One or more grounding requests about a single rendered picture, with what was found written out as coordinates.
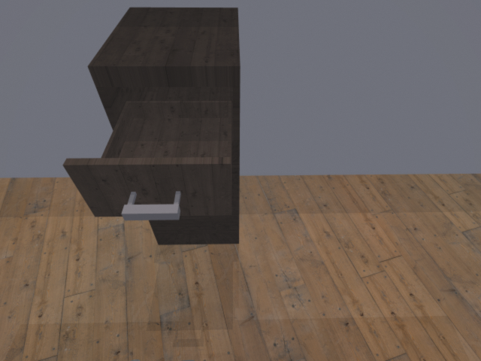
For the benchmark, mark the handle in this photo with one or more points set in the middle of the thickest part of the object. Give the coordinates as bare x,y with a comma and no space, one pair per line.
151,212

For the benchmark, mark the cabinet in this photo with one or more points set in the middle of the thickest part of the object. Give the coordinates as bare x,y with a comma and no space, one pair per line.
177,54

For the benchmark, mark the drawer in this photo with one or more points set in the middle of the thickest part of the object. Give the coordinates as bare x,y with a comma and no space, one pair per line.
156,149

